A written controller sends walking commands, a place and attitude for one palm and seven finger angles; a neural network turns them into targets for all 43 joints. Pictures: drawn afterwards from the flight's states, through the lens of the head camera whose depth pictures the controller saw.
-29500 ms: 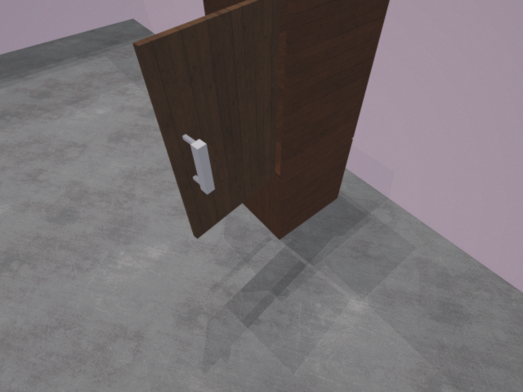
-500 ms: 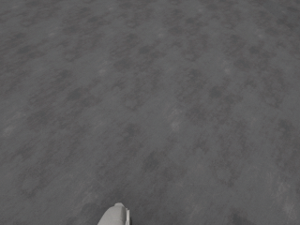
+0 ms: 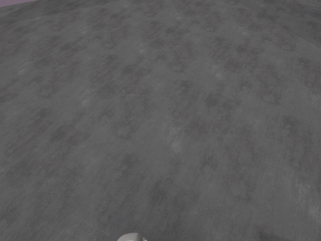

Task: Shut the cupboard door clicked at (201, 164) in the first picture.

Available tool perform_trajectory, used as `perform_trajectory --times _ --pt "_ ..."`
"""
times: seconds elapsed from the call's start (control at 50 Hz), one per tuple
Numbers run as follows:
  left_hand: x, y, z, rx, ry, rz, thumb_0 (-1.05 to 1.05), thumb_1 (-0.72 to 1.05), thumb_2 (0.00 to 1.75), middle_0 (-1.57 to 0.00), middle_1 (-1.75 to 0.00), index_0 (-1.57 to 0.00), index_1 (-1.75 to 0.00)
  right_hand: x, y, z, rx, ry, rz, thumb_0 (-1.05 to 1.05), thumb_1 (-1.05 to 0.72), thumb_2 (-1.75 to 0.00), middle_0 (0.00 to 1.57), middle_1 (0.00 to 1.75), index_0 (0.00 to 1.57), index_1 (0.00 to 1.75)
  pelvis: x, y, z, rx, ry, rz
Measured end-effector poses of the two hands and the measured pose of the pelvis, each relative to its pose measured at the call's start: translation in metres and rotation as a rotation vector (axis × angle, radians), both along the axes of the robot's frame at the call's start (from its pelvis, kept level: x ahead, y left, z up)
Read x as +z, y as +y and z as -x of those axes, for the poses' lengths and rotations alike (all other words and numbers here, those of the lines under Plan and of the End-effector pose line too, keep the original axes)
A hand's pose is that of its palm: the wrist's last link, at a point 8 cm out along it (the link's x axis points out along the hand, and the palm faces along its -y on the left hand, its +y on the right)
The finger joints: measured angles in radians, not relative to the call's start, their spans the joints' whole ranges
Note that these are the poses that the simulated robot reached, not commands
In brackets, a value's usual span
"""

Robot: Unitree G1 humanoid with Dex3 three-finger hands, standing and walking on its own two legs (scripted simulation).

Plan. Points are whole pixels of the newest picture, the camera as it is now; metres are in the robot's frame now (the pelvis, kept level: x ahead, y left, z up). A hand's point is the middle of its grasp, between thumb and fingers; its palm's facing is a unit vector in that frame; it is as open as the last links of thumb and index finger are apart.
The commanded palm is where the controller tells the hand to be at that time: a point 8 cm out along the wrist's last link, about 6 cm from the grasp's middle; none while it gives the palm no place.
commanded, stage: turn to face it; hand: left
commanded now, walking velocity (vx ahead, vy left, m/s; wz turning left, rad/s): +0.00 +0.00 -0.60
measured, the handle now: out of the picture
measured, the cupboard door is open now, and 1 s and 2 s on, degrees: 66 66 66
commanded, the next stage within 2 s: none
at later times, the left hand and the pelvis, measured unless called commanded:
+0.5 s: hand (100, 205) +0.22 +0.21 -0.13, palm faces -0.29 -0.93 -0.24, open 7.4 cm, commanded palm none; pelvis +0.03 +0.04 +0.02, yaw -19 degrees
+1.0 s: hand (124, 208) +0.22 +0.15 -0.16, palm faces -0.55 -0.81 -0.19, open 7.4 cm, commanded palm none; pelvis +0.04 +0.04 +0.01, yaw -36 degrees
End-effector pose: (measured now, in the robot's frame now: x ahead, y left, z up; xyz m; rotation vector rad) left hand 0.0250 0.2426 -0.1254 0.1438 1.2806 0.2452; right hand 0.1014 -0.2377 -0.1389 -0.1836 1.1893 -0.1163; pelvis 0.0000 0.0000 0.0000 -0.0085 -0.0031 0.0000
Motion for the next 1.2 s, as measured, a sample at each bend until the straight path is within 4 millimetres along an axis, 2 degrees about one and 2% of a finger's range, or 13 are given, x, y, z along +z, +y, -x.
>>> perform_trajectory --times 0.08,0.16,0.28,0.36,0.46,0.58,0.64,0.7,0.86,0.94,1.0,1.1,1.2 --pt "0.006 0.003 -0.02 -0.062 0.019 0.0 0.0 0.91 0.9 -0.2 -0.3 -0.2 -0.3 0.015 -0.014 0.013 -0.067 0.015 0.042 0.0 -0.91 -0.9 0.2 0.3 0.2 0.3 0.01 0.004 -0.006 -0.052 0.014 -0.003" --pt "0.006 0.014 -0.045 -0.131 0.022 0.008 0.0 0.91 0.9 -0.2 -0.3 -0.2 -0.3 0.031 -0.016 0.022 -0.124 0.001 0.08 0.0 -0.91 -0.9 0.2 0.3 0.2 0.3 0.015 0.013 -0.013 -0.102 0.024 -0.01" --pt "-0.008 0.04 -0.097 -0.225 -0.011 0.023 0.0 0.91 0.9 -0.2 -0.3 -0.2 -0.3 0.039 -0.001 0.039 -0.187 -0.035 0.137 0.0 -0.91 -0.9 0.2 0.3 0.2 0.3 0.007 0.038 -0.022 -0.183 0.025 0.004" --pt "0.003 0.045 -0.139 -0.303 -0.056 0.019 0.0 0.91 0.9 -0.2 -0.3 -0.2 -0.3 0.046 0.014 0.066 -0.226 0.005 0.132 0.0 -0.91 -0.9 0.2 0.3 0.2 0.3 0.016 0.043 -0.025 -0.236 0.016 0.018" --pt "0.019 0.031 -0.185 -0.4 -0.121 0.019 0.0 0.91 0.9 -0.2 -0.3 -0.19 -0.3 0.046 0.026 0.101 -0.307 0.066 0.1 0.0 -0.91 -0.9 0.2 0.3 0.2 0.3 0.023 0.044 -0.026 -0.303 0.015 0.036" --pt "0.028 -0.014 -0.223 -0.544 -0.168 0.012 0.0 0.91 0.9 -0.19 -0.3 -0.19 -0.3 0.028 0.025 0.146 -0.437 0.108 0.046 0.0 -0.91 -0.9 0.2 0.3 0.2 0.3 0.017 0.032 -0.024 -0.391 0.012 0.026" --pt "0.024 -0.04 -0.234 -0.609 -0.213 -0.001 0.0 0.91 0.9 -0.2 -0.3 -0.19 -0.3 0.01 0.015 0.167 -0.495 0.124 0.021 0.0 -0.91 -0.9 0.2 0.3 0.2 0.3 0.004 0.019 -0.022 -0.429 0.013 -0.002" --pt "0.025 -0.056 -0.228 -0.645 -0.203 -0.002 0.0 0.91 0.9 -0.2 -0.3 -0.19 -0.3 0.004 0.006 0.176 -0.539 0.145 0.028 0.0 -0.91 -0.9 0.2 0.3 0.2 0.3 0.004 0.018 -0.019 -0.46 0.009 0.009" --pt "0.015 -0.062 -0.206 -0.688 -0.081 0.028 0.0 0.9 0.9 -0.2 -0.3 -0.2 -0.3 0.027 -0.005 0.155 -0.588 0.039 0.067 0.0 -0.91 -0.9 0.2 0.3 0.2 0.3 0.014 0.022 -0.024 -0.546 0.011 -0.016" --pt "0.001 -0.054 -0.211 -0.699 -0.043 0.05 0.0 0.9 0.89 -0.2 -0.3 -0.2 -0.3 0.034 0.001 0.144 -0.609 -0.007 0.104 0.0 -0.91 -0.9 0.2 0.3 0.2 0.3 0.01 0.03 -0.033 -0.595 0.023 -0.011" --pt "-0.008 -0.049 -0.222 -0.713 -0.023 0.057 0.0 0.9 0.9 -0.2 -0.3 -0.2 -0.3 0.037 0.012 0.144 -0.62 -0.016 0.128 0.0 -0.91 -0.9 0.2 0.3 0.2 0.3 0.006 0.035 -0.039 -0.634 0.028 -0.008" --pt "0.002 -0.055 -0.241 -0.765 -0.023 0.056 0.01 0.91 0.9 -0.2 -0.3 -0.2 -0.3 0.046 0.03 0.161 -0.666 0.022 0.111 0.0 -0.91 -0.9 0.2 0.3 0.2 0.3 0.017 0.033 -0.041 -0.696 0.023 0.018" --pt "0.013 -0.082 -0.257 -0.844 -0.051 0.043 0.01 0.91 0.9 -0.2 -0.3 -0.19 -0.3 0.039 0.039 0.189 -0.752 0.049 0.074 0.0 -0.91 -0.9 0.2 0.3 0.2 0.3 0.019 0.026 -0.038 -0.764 0.019 0.024"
